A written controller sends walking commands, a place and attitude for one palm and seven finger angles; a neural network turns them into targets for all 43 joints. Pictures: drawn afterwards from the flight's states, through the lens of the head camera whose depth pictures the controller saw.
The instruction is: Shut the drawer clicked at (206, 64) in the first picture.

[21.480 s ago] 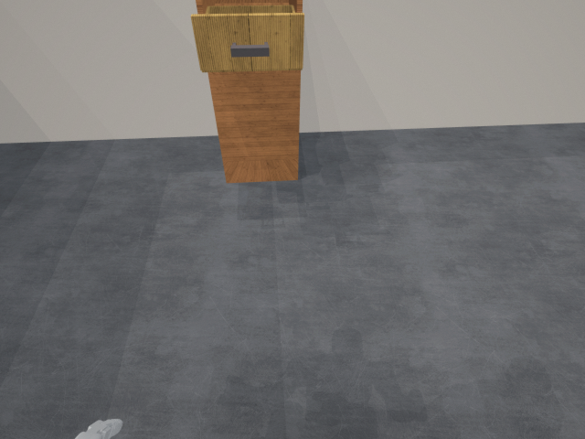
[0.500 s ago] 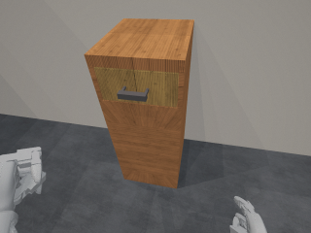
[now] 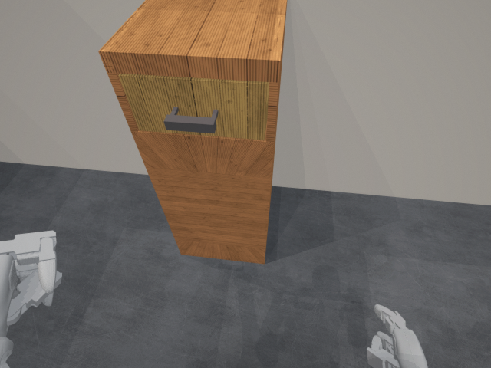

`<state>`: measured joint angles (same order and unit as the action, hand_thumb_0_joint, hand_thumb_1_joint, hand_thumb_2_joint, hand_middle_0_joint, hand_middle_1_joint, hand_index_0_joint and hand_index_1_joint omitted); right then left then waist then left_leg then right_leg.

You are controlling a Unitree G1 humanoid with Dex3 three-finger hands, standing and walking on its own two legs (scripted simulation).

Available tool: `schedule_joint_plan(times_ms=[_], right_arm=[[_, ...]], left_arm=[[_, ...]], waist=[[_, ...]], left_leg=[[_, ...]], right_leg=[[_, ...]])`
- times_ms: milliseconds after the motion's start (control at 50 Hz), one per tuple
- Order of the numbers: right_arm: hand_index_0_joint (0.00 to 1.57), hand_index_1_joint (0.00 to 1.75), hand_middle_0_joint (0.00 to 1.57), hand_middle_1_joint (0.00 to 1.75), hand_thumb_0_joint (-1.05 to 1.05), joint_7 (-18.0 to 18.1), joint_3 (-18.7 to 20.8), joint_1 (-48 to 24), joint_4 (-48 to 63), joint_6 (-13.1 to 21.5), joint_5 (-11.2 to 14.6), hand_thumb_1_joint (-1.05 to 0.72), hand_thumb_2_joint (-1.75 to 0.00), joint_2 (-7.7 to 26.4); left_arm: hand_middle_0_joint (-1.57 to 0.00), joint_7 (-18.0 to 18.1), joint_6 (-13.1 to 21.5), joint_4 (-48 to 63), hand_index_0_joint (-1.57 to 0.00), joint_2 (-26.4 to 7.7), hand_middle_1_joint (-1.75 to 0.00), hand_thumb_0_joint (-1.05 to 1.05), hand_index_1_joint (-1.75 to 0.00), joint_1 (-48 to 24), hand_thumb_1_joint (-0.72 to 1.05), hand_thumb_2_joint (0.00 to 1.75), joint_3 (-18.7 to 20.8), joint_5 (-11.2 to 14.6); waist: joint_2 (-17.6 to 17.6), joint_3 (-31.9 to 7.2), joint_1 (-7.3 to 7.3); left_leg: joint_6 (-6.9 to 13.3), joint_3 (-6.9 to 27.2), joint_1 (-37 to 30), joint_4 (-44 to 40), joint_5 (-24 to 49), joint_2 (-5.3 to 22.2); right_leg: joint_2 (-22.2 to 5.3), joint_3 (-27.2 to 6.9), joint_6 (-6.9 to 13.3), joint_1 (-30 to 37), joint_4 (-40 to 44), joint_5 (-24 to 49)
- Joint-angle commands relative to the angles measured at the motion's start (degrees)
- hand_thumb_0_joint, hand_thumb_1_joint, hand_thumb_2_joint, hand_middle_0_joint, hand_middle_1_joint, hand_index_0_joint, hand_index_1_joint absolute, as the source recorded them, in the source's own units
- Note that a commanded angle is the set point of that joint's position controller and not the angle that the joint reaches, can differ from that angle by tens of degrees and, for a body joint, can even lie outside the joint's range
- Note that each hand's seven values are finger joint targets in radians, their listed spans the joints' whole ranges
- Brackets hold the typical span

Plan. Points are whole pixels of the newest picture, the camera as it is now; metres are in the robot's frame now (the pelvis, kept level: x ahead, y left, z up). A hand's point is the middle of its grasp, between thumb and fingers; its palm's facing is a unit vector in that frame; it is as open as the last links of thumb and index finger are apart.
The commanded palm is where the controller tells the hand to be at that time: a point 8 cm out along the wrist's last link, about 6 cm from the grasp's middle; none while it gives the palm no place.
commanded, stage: step back with the hand held close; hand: left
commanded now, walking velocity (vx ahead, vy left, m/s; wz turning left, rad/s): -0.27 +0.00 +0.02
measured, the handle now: (192, 118) +0.62 +0.16 +0.04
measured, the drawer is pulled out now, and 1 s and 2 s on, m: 0.00 0.00 0.00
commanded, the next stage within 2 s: stop stepping back and stand still in 0.90 s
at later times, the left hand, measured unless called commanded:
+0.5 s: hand (1, 359) +0.11 +0.25 +0.15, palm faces +0.36 -0.83 -0.42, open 3.3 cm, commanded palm +0.05 +0.29 +0.17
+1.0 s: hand out of the picture +0.01 +0.21 +0.18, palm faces +0.21 -0.80 -0.57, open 3.3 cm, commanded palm -0.04 +0.27 +0.17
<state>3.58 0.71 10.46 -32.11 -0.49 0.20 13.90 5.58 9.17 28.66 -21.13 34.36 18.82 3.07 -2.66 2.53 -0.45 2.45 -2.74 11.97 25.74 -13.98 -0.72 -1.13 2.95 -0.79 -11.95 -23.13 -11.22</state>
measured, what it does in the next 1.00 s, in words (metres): walks backwards: right foot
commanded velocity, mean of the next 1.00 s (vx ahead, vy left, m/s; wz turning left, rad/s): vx -0.32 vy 0.00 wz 0.01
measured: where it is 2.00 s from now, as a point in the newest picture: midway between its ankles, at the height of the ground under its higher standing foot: outside the picture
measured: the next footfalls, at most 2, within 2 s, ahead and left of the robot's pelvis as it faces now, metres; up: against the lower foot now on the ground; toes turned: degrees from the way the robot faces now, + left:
right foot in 0.74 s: -0.20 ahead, -0.12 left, +0.00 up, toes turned +2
left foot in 1.12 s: -0.10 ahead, +0.09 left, +0.00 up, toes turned -1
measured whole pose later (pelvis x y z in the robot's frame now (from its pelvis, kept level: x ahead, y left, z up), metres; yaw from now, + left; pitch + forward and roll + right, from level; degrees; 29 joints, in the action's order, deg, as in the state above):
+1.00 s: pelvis -0.18 -0.01 -0.02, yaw +0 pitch +1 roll -4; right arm 2.8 -0.5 8.8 -32.5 2.9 1.2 10.9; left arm 4.5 17.8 39.8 -30.6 40.5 25.5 4.6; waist -1.5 1.8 -1.0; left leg 0.9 0.6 30.1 30.6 -5.0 2.3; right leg 6.0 0.1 1.7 -8.3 -28.3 -20.8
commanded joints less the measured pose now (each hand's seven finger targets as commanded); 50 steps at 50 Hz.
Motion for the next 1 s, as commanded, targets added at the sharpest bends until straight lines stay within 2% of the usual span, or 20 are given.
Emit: schedule_joint_plan(times_ms=[0,100,200,260,320,380,420,460,520,560,620,660,700,780,820,840,860,900,940,980], right_arm=[[0.2,0.3,0.2,0.3,0.0,0.7,2.6,-6.2,11.1,2.1,0.4,-0.9,-0.9,5.7],[0.2,0.3,0.2,0.3,0.0,1.3,2.8,-5.9,11.3,2.4,0.2,-0.9,-0.9,6.0],[0.2,0.3,0.2,0.3,0.0,1.4,2.8,-5.7,11.1,3.6,0.2,-0.9,-0.9,6.5],[0.2,0.3,0.2,0.3,0.0,1.4,2.6,-4.6,11.2,4.5,0.4,-0.9,-0.9,6.6],[0.2,0.3,0.2,0.3,0.0,1.2,2.7,-4.1,11.1,5.1,0.1,-0.9,-0.9,6.2],[0.2,0.3,0.2,0.3,0.0,0.9,2.6,-2.5,9.9,5.6,-0.2,-0.9,-0.9,5.8],[0.2,0.3,0.2,0.3,0.0,1.1,2.1,-2.7,9.2,5.7,-0.4,-0.9,-0.9,5.2],[0.2,0.3,0.2,0.3,0.0,1.4,2.0,-3.2,9.4,6.0,-0.4,-0.9,-0.9,6.0],[0.2,0.3,0.2,0.3,0.0,2.1,2.4,-4.8,10.1,7.2,-0.6,-0.9,-0.9,6.8],[0.2,0.3,0.2,0.3,0.0,1.7,2.8,-3.7,9.8,7.7,-0.8,-0.9,-0.9,5.7],[0.2,0.3,0.2,0.3,0.0,1.1,2.9,-3.6,9.0,9.3,-0.8,-0.9,-0.9,5.6],[0.2,0.3,0.2,0.3,0.0,0.4,2.8,-3.0,7.2,9.8,-1.1,-0.9,-0.9,5.9],[0.2,0.3,0.2,0.3,0.0,-0.1,2.6,-2.7,5.4,10.2,-1.5,-0.9,-0.9,6.2],[0.2,0.3,0.2,0.3,0.0,-0.7,2.7,-1.5,3.9,9.1,-1.3,-0.9,-0.9,5.1],[0.2,0.3,0.2,0.3,0.0,-1.0,2.7,-2.7,6.2,8.2,-0.5,-0.9,-0.9,4.7],[0.2,0.3,0.2,0.3,0.0,-1.0,2.8,-3.3,7.4,8.1,0.2,-0.9,-0.9,4.9],[0.2,0.3,0.2,0.3,0.0,-0.9,2.8,-4.6,8.7,7.8,0.7,-0.9,-0.9,5.0],[0.2,0.3,0.2,0.3,0.0,-0.5,2.2,-6.5,9.9,6.8,1.2,-0.9,-0.9,4.4],[0.2,0.3,0.2,0.3,0.0,0.1,1.8,-8.6,9.8,5.9,1.7,-0.9,-0.9,3.9],[0.2,0.3,0.2,0.3,0.0,0.6,2.4,-9.2,7.3,5.9,1.1,-0.9,-0.9,4.2]], left_arm=[[-1.4,2.1,3.8,16.3,-1.4,-11.6,-1.6,0.0,-1.6,3.3,0.9,0.9,10.1,0.4],[-1.4,2.3,3.9,16.4,-1.4,-10.9,-1.6,0.0,-1.6,3.3,0.9,0.9,10.0,0.1],[-1.4,2.4,4.5,13.7,-1.4,-9.4,-1.6,0.0,-1.6,0.8,0.9,0.9,9.4,-0.9],[-1.4,2.6,5.4,13.6,-1.4,-8.5,-1.6,0.0,-1.6,-1.0,0.9,0.9,8.6,-1.6],[-1.4,2.8,6.0,15.4,-1.4,-9.1,-1.6,0.0,-1.6,-2.3,0.9,0.9,8.5,-2.0],[-1.4,3.6,6.9,17.6,-1.4,-9.5,-1.6,0.0,-1.6,-3.2,0.9,0.9,7.6,-1.6],[-1.4,4.3,7.3,18.2,-1.4,-10.2,-1.6,0.0,-1.6,-2.3,0.9,0.9,8.1,-1.3],[-1.4,4.7,7.7,19.3,-1.4,-10.3,-1.6,0.0,-1.6,-1.6,0.9,0.9,8.6,-1.2],[-1.4,4.6,8.7,19.4,-1.4,-10.6,-1.6,0.0,-1.6,-1.4,0.9,0.9,11.4,-3.0],[-1.4,4.3,9.1,18.4,-1.4,-11.1,-1.6,0.0,-1.6,-1.1,0.9,0.9,12.0,-2.9],[-1.4,3.6,9.6,16.9,-1.4,-9.3,-1.6,0.0,-1.6,2.4,0.9,0.9,10.5,-2.0],[-1.4,2.8,9.8,16.6,-1.4,-8.6,-1.6,0.0,-1.6,3.7,0.9,0.9,8.8,-1.1],[-1.4,2.4,10.5,17.6,-1.4,-8.7,-1.6,0.0,-1.6,2.1,0.9,0.9,8.1,-0.8],[-1.4,1.7,12.3,21.2,-1.4,-12.8,-1.6,0.0,-1.6,0.7,0.9,0.9,10.8,0.1],[-1.4,1.7,11.9,23.8,-1.4,-14.2,-1.6,0.0,-1.6,2.7,0.9,0.9,12.9,1.0],[-1.4,1.5,11.7,24.1,-1.4,-15.0,-1.6,0.0,-1.6,4.4,0.9,0.9,13.8,1.7],[-1.4,1.4,11.4,23.7,-1.4,-15.9,-1.6,0.0,-1.6,6.8,0.9,0.9,15.5,2.2],[-1.4,1.5,10.7,20.6,-1.4,-17.4,-1.6,0.0,-1.6,10.9,0.9,0.9,18.3,2.8],[-1.4,1.4,10.2,17.2,-1.4,-15.8,-1.6,0.0,-1.6,9.2,0.9,0.9,16.6,2.9],[-1.4,1.8,9.7,13.3,-1.4,-14.7,-1.6,0.0,-1.6,4.2,0.9,0.9,13.9,2.3]], waist=[[-0.5,-15.3,1.74],[-3.1,-11.6,1.6],[-3.2,-5.6,1.04],[-0.6,-3.7,0.44],[4.9,-4.0,0.08],[8.1,-4.9,-0.57],[6.9,-6.2,-0.84],[-0.3,-6.1,-0.9],[-14.6,-6.1,0.56],[-9.6,-6.3,0.62],[-5.2,-6.2,0.63],[-6.6,-6.2,0.24],[-8.6,-7.2,0.08],[-3.3,-22.7,1.2],[-0.9,-28.9,1.15],[2.1,-29.6,1.37],[2.2,-28.4,1.79],[5.9,-23.3,1.66],[9.6,-12.4,0.85],[8.8,-2.1,0.71]], left_leg=[[-0.3,5.8,0.4,-1.8,26.4,5.1],[0.7,7.6,6.6,-4.9,19.5,7.0],[2.8,9.4,21.3,-9.4,-4.6,8.6],[3.4,9.8,27.2,-9.1,-17.3,8.2],[2.4,8.2,22.2,-2.2,-17.9,4.9],[0.0,5.8,9.8,9.3,-12.9,1.5],[-0.4,6.0,5.0,9.1,-9.7,1.8],[0.6,10.1,9.5,0.2,-12.4,4.3],[5.6,23.7,33.8,-20.1,-31.1,16.2],[6.7,22.5,30.7,-17.9,-23.5,17.1],[5.5,18.5,21.3,-11.8,-9.7,14.2],[4.4,18.1,15.3,-12.4,-7.2,13.0],[3.2,16.7,7.5,-10.1,5.3,11.8],[1.6,9.0,-18.6,1.8,45.0,9.4],[1.5,5.6,-23.1,4.2,49.3,8.2],[1.5,5.2,-21.7,4.8,46.5,8.0],[1.2,4.8,-18.4,5.1,40.7,7.8],[-0.4,3.4,-11.8,6.5,22.6,5.5],[-2.1,2.1,-3.8,13.6,3.3,1.3],[-3.0,5.6,3.4,26.8,-4.5,0.3]], right_leg=[[-2.4,-3.2,0.6,9.4,-4.3,24.0],[-0.5,-2.9,0.0,8.1,-7.4,15.6],[-0.1,-4.4,0.0,11.2,-10.9,7.5],[-0.7,-6.0,0.0,11.4,-10.2,3.1],[-3.7,-10.6,1.4,3.5,-2.0,-6.0],[-9.2,-14.2,4.7,-11.2,6.7,-17.7],[-9.2,-11.6,4.7,-15.0,5.9,-17.1],[-4.6,-7.4,2.5,-11.0,0.3,-14.7],[4.9,-3.0,-0.8,11.3,-25.9,-5.9],[4.4,-4.8,-0.3,8.7,-28.9,-7.7],[4.4,-4.6,0.0,4.4,-17.2,-10.7],[5.0,-3.4,0.6,1.6,-10.0,-12.2],[4.4,-3.6,1.0,-0.5,-1.8,-7.2],[3.1,-4.4,-1.1,-4.5,1.7,10.8],[2.8,-3.9,-3.2,-3.6,-1.8,18.8],[2.2,-3.7,-4.3,-3.2,-2.5,19.7],[1.0,-3.8,-4.1,-3.1,-2.2,19.7],[-3.1,-5.3,-2.5,-5.3,1.5,19.9],[-9.9,-10.5,0.3,-14.0,7.4,13.1],[-15.3,-15.4,6.0,-22.4,10.7,4.2]])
